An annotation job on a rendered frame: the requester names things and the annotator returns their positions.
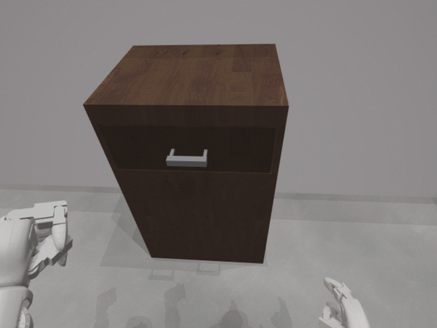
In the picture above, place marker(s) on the robot right hand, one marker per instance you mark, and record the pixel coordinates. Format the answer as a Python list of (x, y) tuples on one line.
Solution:
[(351, 313)]

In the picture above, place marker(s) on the robot left hand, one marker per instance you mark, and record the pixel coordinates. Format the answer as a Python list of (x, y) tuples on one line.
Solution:
[(19, 239)]

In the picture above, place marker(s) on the drawer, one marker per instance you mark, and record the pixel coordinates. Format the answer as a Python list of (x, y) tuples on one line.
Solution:
[(230, 148)]

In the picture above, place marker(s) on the cabinet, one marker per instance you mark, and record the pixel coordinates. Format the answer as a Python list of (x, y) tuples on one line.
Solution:
[(197, 215)]

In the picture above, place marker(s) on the left robot forearm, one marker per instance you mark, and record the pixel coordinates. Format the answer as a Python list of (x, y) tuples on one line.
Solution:
[(14, 305)]

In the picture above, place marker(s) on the handle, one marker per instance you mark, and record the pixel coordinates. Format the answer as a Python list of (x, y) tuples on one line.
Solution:
[(187, 161)]

